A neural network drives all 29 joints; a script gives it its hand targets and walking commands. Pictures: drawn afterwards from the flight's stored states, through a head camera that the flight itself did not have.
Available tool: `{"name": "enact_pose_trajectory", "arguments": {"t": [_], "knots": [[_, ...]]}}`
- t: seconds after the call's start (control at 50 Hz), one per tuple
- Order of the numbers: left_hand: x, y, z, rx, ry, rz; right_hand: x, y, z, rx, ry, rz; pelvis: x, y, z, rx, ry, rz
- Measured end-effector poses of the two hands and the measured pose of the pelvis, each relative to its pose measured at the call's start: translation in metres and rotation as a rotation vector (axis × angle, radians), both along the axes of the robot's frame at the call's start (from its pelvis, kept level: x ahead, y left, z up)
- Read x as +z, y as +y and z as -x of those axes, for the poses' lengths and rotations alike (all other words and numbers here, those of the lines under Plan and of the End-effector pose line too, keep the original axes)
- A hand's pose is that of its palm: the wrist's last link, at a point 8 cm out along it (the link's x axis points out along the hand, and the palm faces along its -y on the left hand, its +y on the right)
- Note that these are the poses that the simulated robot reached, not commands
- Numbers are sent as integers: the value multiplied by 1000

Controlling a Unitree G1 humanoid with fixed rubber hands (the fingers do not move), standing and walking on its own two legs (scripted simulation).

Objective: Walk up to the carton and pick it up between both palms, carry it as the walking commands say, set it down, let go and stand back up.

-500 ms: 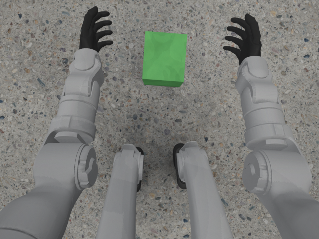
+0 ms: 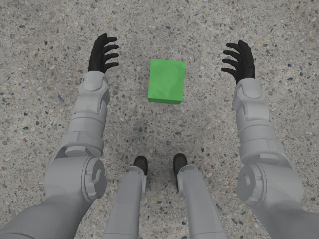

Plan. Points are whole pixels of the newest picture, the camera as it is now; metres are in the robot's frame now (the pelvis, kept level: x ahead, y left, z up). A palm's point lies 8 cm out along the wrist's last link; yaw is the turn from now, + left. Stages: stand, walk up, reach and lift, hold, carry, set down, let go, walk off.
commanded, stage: let go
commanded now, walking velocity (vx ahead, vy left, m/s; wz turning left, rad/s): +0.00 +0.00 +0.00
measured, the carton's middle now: (166, 83) +0.55 -0.03 -0.61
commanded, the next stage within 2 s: stand in 1.18 s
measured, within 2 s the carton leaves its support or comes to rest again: neither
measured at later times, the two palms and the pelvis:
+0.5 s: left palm (52, 138) +0.32 +0.20 -0.02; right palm (297, 146) +0.30 -0.24 -0.01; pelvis +0.05 +0.00 +0.08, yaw +0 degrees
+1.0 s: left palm (8, 199) +0.23 +0.24 +0.03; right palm (309, 196) +0.23 -0.22 +0.03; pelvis +0.07 +0.01 +0.10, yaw -1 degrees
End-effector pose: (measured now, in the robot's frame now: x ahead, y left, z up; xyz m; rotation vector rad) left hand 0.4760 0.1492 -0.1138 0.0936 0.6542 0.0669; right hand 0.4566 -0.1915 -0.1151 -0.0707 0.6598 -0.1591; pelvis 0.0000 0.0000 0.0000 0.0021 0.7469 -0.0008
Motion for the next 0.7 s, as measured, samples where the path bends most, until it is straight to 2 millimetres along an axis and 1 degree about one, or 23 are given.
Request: {"name": "enact_pose_trajectory", "arguments": {"t": [0.06,0.1,0.14,0.2,0.24,0.32,0.44,0.56,0.64,0.7], "knots": [[-1,4,8,5,12,-27,-1,1,5,20,16,15,6,-1,-4,4,0,0],[0,8,18,9,24,-50,-1,1,11,42,30,29,11,-1,-8,6,-4,-1],[1,12,32,7,42,-72,2,-1,22,65,49,47,17,-2,-12,8,-15,-2],[9,20,58,0,71,-93,11,-7,45,90,80,69,27,-3,-19,8,-46,-2],[18,26,74,-6,84,-100,21,-13,62,100,98,76,33,-4,-24,7,-74,-3],[42,37,102,-18,96,-95,47,-26,94,105,117,74,47,-5,-34,8,-148,-3],[79,49,135,-25,104,-76,88,-42,133,87,113,62,68,-4,-46,3,-292,0],[110,60,172,-43,110,-76,118,-44,174,81,119,53,85,-1,-59,-8,-451,3],[124,70,196,-50,120,-80,130,-41,200,82,134,49,93,1,-67,-13,-551,7],[133,78,213,-46,126,-81,136,-38,214,91,142,50,97,3,-71,-14,-621,10]]}}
